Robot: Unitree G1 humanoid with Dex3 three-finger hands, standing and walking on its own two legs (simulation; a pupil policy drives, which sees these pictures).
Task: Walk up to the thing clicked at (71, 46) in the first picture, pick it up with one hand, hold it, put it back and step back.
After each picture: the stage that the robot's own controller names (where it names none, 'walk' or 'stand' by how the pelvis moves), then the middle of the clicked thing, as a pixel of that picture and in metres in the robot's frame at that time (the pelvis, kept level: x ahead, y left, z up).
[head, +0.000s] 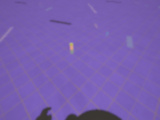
stand; (71, 48) +1.39 +0.43 -0.66
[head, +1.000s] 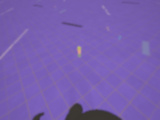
walk; (79, 52) +1.32 +0.32 -0.65
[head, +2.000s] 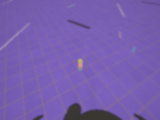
walk; (80, 65) +0.86 +0.22 -0.64
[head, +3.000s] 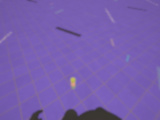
walk; (73, 83) +0.56 +0.19 -0.64
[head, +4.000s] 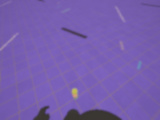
stand; (75, 94) +0.38 +0.18 -0.64
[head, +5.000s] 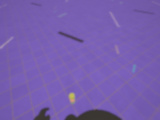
stand; (72, 98) +0.36 +0.19 -0.65
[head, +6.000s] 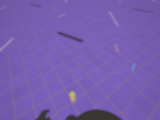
stand; (72, 97) +0.38 +0.20 -0.66
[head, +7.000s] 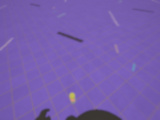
stand; (72, 98) +0.36 +0.19 -0.66
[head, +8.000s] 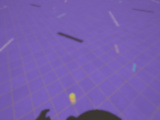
stand; (72, 99) +0.36 +0.19 -0.66
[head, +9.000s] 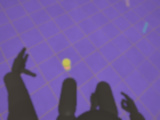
go down; (67, 65) +0.43 +0.19 -0.37
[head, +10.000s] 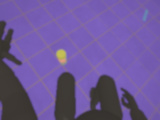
go down; (62, 58) +0.44 +0.22 -0.27
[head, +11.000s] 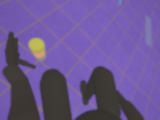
close in; (39, 51) +0.43 +0.26 -0.17
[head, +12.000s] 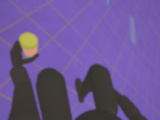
close; (30, 49) +0.44 +0.28 -0.16
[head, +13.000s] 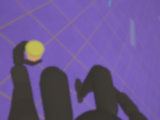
lift; (34, 54) +0.39 +0.27 -0.16
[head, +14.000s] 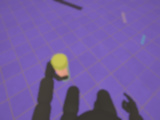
lift; (62, 70) +0.32 +0.18 +0.04
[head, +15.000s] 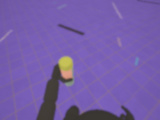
hold; (67, 73) +0.31 +0.16 +0.06
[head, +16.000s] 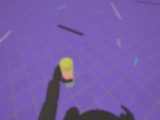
hold; (68, 74) +0.31 +0.16 +0.04
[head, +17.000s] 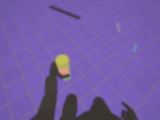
crouch; (64, 69) +0.35 +0.17 -0.01
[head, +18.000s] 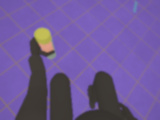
lower; (47, 46) +0.48 +0.23 -0.05
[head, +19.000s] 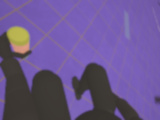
lower; (21, 46) +0.45 +0.28 -0.17
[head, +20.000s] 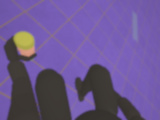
lower; (27, 49) +0.42 +0.28 -0.16
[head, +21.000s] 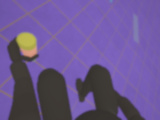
lower; (29, 50) +0.42 +0.28 -0.16
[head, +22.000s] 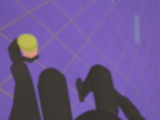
lower; (30, 51) +0.41 +0.28 -0.16
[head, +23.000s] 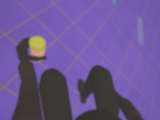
open; (37, 52) +0.42 +0.26 -0.17
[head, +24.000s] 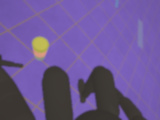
stand; (40, 51) +0.41 +0.26 -0.17
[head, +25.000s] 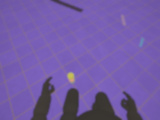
walk; (71, 78) +0.40 +0.18 -0.48
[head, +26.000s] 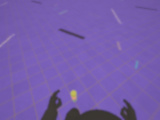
stand; (74, 96) +0.38 +0.16 -0.60
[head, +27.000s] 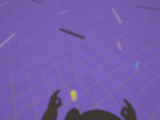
stand; (74, 96) +0.37 +0.17 -0.60
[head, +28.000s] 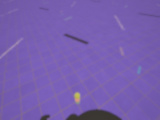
stand; (77, 98) +0.40 +0.15 -0.65
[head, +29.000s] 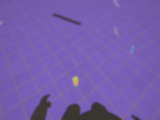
walk; (75, 82) +0.45 +0.13 -0.64
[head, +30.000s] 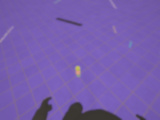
walk; (78, 71) +0.66 +0.19 -0.63
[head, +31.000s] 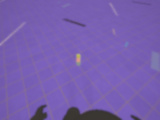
stand; (78, 60) +0.99 +0.21 -0.63
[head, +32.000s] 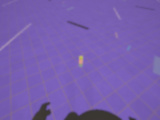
stand; (80, 61) +1.01 +0.17 -0.65
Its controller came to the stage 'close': yes
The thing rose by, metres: 0.68
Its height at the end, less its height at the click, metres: +0.00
